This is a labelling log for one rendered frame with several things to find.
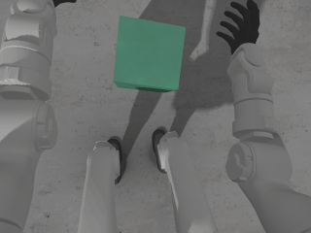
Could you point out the robot left thigh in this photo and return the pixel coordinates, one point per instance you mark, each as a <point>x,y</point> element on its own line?
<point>98,209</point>

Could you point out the robot right forearm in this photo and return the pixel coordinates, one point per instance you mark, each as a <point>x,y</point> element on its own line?
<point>254,119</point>

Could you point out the robot left forearm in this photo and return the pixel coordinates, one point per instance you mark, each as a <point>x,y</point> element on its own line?
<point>26,51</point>

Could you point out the robot left upper arm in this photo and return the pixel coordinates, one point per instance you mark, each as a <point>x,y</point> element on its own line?
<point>27,128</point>

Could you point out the carton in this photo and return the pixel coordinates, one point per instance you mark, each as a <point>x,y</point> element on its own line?
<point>148,55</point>

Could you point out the robot right hand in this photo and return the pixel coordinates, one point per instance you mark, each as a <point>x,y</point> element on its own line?
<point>248,31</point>

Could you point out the robot thigh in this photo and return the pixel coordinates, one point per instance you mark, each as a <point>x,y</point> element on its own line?
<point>98,209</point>
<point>191,209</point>

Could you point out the robot right upper arm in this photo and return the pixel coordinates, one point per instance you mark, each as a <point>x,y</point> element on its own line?
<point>263,172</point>

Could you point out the robot right thigh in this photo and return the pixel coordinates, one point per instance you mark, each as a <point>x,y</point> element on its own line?
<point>191,209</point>

